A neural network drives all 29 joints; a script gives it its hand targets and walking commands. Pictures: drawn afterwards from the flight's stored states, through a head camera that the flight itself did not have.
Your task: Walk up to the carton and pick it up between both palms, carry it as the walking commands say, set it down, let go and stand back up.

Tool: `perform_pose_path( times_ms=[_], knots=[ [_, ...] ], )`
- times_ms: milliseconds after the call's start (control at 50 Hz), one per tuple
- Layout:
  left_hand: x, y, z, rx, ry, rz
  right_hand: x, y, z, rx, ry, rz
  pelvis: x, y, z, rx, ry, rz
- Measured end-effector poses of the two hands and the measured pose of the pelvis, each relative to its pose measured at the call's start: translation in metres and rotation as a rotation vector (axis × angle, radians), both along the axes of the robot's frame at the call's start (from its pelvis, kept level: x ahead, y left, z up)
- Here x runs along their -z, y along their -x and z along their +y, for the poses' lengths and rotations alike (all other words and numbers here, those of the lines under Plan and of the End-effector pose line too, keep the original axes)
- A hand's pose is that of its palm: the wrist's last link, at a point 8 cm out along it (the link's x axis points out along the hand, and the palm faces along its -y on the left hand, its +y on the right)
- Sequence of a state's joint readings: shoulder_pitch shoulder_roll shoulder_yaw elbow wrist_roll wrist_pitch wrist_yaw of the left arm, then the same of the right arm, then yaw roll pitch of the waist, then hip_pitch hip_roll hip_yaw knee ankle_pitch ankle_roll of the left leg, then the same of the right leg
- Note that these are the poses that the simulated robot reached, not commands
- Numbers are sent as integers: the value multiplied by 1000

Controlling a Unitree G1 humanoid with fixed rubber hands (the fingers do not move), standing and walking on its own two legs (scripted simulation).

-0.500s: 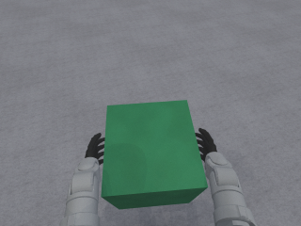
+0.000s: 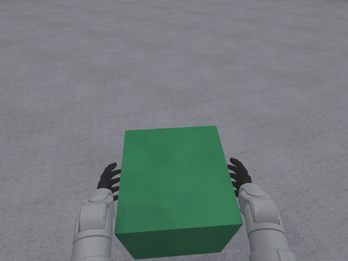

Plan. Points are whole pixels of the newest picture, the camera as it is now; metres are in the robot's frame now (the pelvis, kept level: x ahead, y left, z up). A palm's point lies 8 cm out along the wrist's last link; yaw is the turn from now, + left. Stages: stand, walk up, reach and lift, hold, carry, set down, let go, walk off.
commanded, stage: reach and lift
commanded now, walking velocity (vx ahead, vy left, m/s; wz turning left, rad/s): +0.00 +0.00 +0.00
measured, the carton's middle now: (174, 193) +0.31 +0.04 -0.03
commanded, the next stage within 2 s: hold in 1.36 s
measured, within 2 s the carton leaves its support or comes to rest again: neither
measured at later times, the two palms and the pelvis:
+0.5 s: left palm (113, 187) +0.28 +0.18 +0.04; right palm (255, 192) +0.29 -0.15 +0.04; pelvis +0.00 +0.01 +0.00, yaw -1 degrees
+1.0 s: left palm (117, 187) +0.28 +0.17 +0.04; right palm (259, 197) +0.28 -0.16 +0.04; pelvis +0.01 +0.01 +0.00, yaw -1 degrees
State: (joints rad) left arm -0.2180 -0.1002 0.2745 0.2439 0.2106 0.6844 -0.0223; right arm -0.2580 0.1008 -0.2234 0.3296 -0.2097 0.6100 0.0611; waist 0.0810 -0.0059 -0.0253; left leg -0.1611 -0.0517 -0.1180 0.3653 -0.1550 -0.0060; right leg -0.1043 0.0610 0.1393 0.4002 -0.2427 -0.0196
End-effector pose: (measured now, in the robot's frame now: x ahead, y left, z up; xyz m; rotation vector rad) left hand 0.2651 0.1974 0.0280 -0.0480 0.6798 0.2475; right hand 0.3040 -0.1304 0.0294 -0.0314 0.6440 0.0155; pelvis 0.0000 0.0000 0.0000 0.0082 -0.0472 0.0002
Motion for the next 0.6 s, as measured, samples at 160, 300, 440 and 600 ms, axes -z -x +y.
perform_pose_path(
  times_ms=[160, 300, 440, 600],
  knots=[
    [-10, -1, -5, 18, 4, -1, -10, 7, -6, 19, 5, -1, -1, 0, 2, 9, -1, -46],
    [-12, -5, -11, 44, 8, 5, -13, 11, -13, 47, 6, 5, -2, 1, 4, 16, -1, -59],
    [-11, -10, -16, 71, 8, 10, -12, 15, -19, 74, 6, 11, -2, 1, 6, 19, 1, -55],
    [-11, -16, -22, 99, 8, 9, -12, 19, -25, 104, 4, 10, -3, -2, 8, 18, 3, -47]
  ],
)
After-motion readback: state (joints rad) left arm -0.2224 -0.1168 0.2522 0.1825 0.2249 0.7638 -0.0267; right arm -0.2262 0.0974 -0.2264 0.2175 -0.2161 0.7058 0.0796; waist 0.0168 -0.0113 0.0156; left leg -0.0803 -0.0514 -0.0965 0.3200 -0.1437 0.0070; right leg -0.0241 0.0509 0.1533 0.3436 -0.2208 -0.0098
